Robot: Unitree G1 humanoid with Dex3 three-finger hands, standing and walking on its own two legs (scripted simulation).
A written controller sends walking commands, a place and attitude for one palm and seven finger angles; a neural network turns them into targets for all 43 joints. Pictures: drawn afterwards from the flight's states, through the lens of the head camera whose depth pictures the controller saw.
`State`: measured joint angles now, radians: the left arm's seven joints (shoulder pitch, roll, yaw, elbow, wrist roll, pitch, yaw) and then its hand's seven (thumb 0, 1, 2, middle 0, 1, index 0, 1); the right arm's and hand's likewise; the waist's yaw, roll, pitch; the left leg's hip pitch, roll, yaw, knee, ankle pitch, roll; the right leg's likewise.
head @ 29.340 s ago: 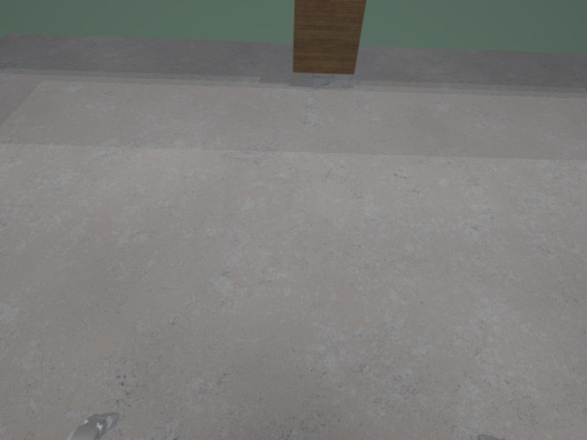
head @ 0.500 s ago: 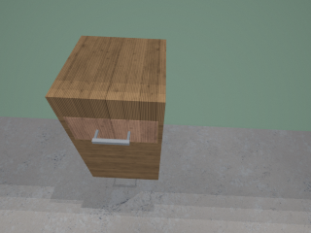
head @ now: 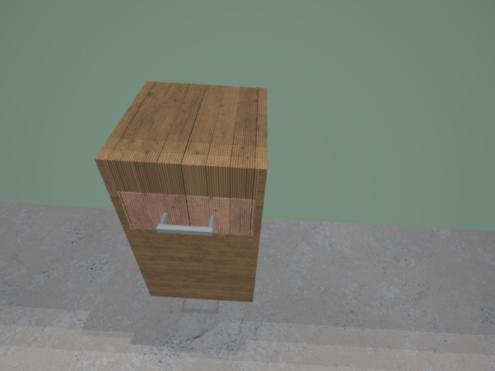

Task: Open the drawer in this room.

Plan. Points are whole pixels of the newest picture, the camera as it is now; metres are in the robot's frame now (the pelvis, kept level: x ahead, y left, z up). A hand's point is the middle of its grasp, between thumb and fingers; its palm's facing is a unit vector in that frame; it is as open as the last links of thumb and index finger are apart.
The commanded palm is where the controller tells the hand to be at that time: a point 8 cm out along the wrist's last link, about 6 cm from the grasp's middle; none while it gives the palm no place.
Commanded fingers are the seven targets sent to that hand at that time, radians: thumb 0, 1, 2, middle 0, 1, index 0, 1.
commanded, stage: shuffle to correct the standing spot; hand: left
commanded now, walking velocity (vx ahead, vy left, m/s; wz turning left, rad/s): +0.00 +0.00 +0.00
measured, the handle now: (186, 224) +0.56 +0.21 -0.22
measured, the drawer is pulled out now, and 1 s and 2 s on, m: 0.00 0.00 0.00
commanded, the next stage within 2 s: come to a stop and stand still in 0.40 s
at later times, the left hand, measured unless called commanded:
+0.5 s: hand out of the picture -0.05 +0.15 -0.18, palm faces +0.10 -0.98 -0.16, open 7.4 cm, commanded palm none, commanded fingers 0.00 0.90 0.90 -0.20 -0.30 -0.20 -0.30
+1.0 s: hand out of the picture +0.10 +0.20 -0.17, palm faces +0.02 -0.96 -0.29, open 7.3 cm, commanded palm none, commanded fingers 0.00 0.90 0.90 -0.20 -0.30 -0.20 -0.30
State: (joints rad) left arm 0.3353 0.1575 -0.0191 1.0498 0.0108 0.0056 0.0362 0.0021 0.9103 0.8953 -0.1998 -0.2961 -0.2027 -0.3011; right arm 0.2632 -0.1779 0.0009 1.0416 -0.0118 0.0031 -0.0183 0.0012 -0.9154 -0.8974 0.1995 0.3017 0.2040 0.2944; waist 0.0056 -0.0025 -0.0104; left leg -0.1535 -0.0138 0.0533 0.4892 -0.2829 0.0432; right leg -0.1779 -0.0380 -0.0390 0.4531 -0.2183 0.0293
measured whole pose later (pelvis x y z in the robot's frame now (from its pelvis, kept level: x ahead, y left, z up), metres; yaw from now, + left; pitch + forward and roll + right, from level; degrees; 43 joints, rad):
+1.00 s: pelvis +0.06 -0.01 +0.00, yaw -1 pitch +0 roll +0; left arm 0.24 0.19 0.06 0.99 0.02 0.03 0.04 0.01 0.92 0.90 -0.20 -0.30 -0.20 -0.30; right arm 0.26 -0.17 -0.04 1.07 -0.02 0.02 -0.05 0.01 -0.91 -0.90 0.20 0.30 0.21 0.29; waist -0.01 0.03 0.11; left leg -0.15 0.00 0.11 0.50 -0.34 0.04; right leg -0.27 -0.02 -0.06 0.59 -0.25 0.00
